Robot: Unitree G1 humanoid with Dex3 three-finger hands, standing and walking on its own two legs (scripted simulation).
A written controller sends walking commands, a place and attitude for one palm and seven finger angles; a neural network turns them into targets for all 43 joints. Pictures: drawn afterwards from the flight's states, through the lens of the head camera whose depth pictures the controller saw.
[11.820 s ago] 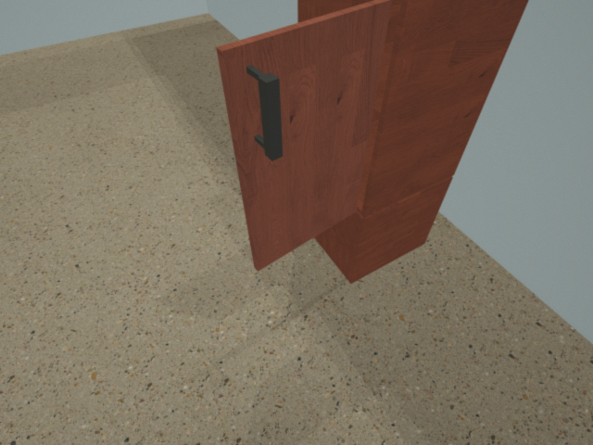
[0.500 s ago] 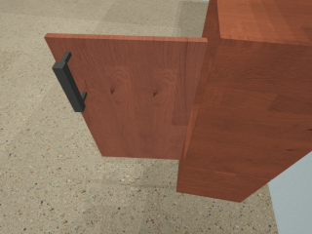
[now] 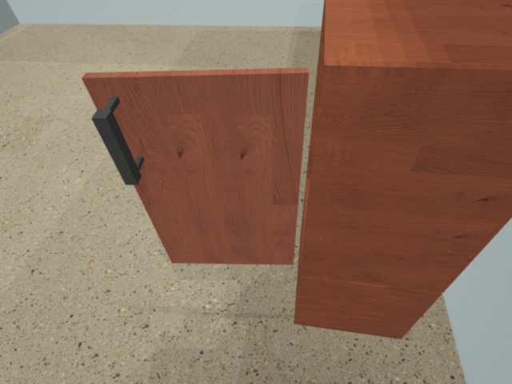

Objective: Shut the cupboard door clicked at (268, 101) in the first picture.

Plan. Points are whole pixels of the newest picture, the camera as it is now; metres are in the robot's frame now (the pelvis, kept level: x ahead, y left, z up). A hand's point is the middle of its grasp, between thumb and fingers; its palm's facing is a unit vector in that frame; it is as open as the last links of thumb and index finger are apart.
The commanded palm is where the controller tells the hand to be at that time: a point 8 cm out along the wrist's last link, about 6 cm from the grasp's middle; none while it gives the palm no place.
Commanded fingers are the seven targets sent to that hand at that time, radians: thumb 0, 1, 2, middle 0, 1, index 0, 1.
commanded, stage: come to a stop and stand still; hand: left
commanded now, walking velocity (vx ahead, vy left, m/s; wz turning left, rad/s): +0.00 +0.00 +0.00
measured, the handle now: (123, 142) +0.48 +0.26 +0.14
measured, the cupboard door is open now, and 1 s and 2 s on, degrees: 97 97 97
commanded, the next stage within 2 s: look again from close up in 0.88 s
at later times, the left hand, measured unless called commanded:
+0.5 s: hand out of the picture +0.01 +0.14 -0.17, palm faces +0.01 -0.98 -0.20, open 7.3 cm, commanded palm none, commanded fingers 0.00 0.90 0.90 -0.20 -0.30 -0.20 -0.30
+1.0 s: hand out of the picture +0.05 +0.14 -0.17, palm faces +0.03 -0.97 -0.22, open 7.3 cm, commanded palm none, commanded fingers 0.00 0.90 0.90 -0.20 -0.30 -0.20 -0.30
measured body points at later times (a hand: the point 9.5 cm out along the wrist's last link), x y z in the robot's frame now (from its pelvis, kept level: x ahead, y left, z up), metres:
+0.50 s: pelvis +0.02 -0.03 +0.00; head +0.04 -0.04 +0.45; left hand +0.01 +0.19 -0.15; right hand +0.00 -0.24 -0.16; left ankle -0.02 +0.07 -0.74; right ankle +0.01 -0.12 -0.74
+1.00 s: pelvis +0.04 -0.04 +0.00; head +0.06 -0.04 +0.45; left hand +0.05 +0.19 -0.15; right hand +0.05 -0.26 -0.16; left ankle -0.02 +0.07 -0.74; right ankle +0.01 -0.12 -0.74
